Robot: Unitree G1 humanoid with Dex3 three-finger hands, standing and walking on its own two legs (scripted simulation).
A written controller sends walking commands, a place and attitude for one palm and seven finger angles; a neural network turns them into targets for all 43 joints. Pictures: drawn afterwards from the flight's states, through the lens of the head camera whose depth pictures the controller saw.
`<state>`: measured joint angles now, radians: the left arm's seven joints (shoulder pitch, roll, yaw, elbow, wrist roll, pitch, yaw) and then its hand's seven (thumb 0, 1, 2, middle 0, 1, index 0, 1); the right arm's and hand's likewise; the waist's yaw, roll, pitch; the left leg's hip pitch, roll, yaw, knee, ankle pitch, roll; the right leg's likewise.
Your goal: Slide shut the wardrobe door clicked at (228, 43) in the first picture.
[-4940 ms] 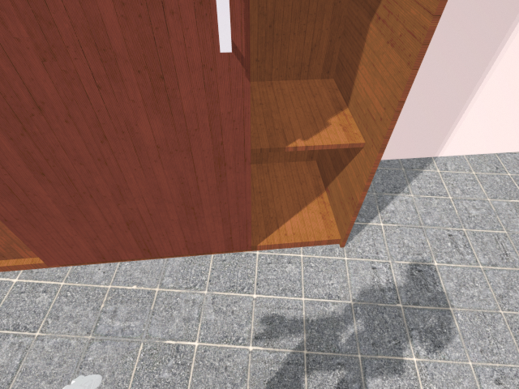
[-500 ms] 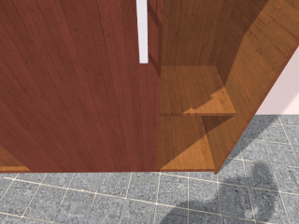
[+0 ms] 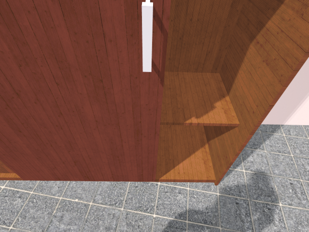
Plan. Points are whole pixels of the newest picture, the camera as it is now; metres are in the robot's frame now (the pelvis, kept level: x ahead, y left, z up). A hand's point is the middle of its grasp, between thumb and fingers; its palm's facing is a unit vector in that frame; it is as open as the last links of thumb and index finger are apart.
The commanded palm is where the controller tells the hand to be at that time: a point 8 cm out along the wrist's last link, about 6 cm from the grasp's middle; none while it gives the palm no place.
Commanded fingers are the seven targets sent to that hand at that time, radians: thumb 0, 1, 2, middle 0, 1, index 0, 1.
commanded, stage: look again from close up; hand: left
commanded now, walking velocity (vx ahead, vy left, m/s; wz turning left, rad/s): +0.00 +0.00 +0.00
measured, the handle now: (147, 37) +0.52 +0.06 +0.26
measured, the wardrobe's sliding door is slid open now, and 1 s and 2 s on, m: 0.41 0.41 0.41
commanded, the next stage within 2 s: raise the hand with hooked fingers in 0.32 s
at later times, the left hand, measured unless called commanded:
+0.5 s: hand out of the picture +0.05 +0.18 -0.14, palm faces +0.19 -0.96 -0.21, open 7.4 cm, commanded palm +0.10 +0.23 -0.05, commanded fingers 0.00 0.78 0.85 -0.21 -0.38 -0.21 -0.38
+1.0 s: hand (61, 221) +0.13 +0.20 +0.05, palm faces +0.19 -0.98 -0.05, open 9.5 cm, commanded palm +0.13 +0.25 +0.06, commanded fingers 0.00 0.20 0.60 -0.25 -0.75 -0.25 -0.75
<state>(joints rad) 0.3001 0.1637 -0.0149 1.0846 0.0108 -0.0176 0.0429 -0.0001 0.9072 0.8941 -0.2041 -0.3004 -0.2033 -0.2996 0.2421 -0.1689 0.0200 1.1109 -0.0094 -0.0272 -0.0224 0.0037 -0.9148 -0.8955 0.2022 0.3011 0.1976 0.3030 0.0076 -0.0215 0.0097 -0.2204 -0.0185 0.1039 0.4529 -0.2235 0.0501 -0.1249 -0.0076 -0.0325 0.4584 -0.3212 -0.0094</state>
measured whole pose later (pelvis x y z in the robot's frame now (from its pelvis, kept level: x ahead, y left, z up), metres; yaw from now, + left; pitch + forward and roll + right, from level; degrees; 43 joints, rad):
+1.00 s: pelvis -0.04 -0.04 -0.04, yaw +5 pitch +3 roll -2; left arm 0.38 0.27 0.24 -0.01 -0.33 -0.39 -0.30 0.01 0.42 0.69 -0.24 -0.61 -0.23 -0.61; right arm 0.20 -0.27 0.01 0.57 0.05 -0.24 -0.09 0.01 -0.91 -0.90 0.20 0.30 0.20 0.30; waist 0.06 0.02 -0.06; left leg -0.58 0.03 -0.03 0.85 -0.33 0.00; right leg -0.42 0.04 -0.16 0.81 -0.45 -0.07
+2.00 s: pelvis -0.03 -0.01 +0.00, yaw +5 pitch -4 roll -1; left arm -0.25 0.58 0.50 0.00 -0.36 0.37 -0.43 -0.01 -0.50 0.30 -0.31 -1.20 -0.31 -1.20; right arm 0.16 -0.26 0.12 0.64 0.11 -0.20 -0.10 0.01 -0.90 -0.90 0.21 0.30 0.20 0.30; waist 0.08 0.07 -0.03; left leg -0.21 -0.02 0.02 0.45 -0.16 0.04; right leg -0.08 0.00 -0.12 0.43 -0.28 -0.03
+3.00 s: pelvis -0.01 -0.02 +0.00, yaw +4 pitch -3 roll +0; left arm -0.39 0.51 0.42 0.06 -0.33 0.42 -0.37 -0.02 -0.50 0.29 -0.31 -1.20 -0.31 -1.20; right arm 0.14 -0.28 0.09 0.64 0.12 -0.16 -0.09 0.01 -0.90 -0.90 0.20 0.30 0.20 0.30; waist 0.06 0.07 -0.03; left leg -0.21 -0.02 0.02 0.46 -0.20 0.02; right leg -0.08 0.01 -0.11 0.45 -0.32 -0.04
